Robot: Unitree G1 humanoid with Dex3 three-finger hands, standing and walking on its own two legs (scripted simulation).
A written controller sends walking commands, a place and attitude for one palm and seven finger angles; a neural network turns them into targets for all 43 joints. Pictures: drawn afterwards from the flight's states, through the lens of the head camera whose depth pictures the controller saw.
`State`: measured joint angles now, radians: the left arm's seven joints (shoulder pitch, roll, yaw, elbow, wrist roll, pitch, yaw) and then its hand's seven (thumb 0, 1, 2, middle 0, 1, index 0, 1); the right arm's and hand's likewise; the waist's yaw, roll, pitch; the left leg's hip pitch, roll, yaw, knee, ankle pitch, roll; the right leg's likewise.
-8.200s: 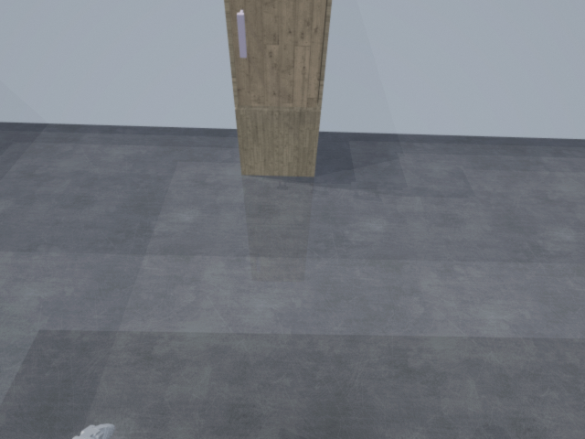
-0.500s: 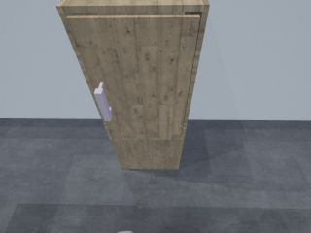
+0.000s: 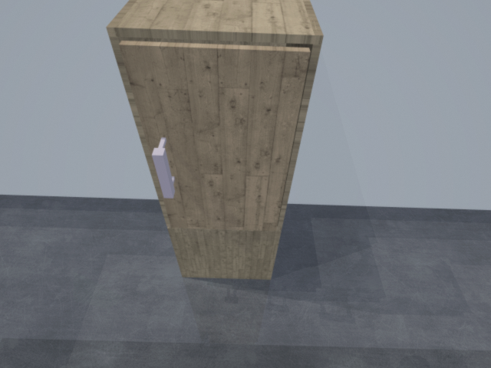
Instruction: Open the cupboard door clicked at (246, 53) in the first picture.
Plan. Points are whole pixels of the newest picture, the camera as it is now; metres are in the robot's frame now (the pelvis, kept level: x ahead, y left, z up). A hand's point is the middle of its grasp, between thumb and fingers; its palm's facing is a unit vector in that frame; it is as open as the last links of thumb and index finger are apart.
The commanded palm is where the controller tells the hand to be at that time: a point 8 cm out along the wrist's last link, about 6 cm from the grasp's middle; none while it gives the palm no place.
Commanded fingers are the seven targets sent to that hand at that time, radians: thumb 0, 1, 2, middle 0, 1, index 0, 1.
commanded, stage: come to a stop and stand still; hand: left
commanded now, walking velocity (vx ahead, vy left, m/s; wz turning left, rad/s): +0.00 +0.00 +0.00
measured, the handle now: (166, 168) +0.55 +0.23 -0.04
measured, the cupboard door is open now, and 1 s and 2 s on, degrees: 0 0 0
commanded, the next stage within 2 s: look again from close up in 0.10 s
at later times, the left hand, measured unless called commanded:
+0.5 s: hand out of the picture +0.02 +0.20 -0.18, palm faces +0.06 -0.98 -0.19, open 7.4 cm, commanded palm none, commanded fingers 0.00 0.90 0.90 -0.20 -0.30 -0.20 -0.30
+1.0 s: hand out of the picture +0.11 +0.24 -0.07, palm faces +0.28 -0.95 -0.12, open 7.5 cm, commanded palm +0.08 +0.28 -0.07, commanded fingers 0.00 0.69 0.81 -0.22 -0.44 -0.22 -0.44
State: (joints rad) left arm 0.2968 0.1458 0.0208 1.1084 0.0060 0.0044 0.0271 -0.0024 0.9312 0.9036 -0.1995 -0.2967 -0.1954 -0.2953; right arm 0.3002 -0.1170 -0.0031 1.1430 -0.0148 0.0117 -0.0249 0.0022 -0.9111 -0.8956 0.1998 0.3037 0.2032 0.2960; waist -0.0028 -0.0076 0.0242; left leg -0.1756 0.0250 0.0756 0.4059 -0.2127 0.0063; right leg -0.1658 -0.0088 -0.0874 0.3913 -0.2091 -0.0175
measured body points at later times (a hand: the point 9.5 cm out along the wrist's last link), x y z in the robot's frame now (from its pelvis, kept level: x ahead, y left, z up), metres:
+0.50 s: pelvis +0.00 +0.03 -0.01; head -0.02 +0.03 +0.44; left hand +0.02 +0.25 -0.17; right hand +0.04 -0.21 -0.16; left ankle +0.00 +0.11 -0.74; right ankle +0.00 -0.10 -0.74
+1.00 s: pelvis -0.04 +0.05 -0.02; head -0.05 +0.05 +0.43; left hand +0.09 +0.29 -0.06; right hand +0.03 -0.19 -0.14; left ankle +0.01 +0.11 -0.74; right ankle +0.01 -0.08 -0.74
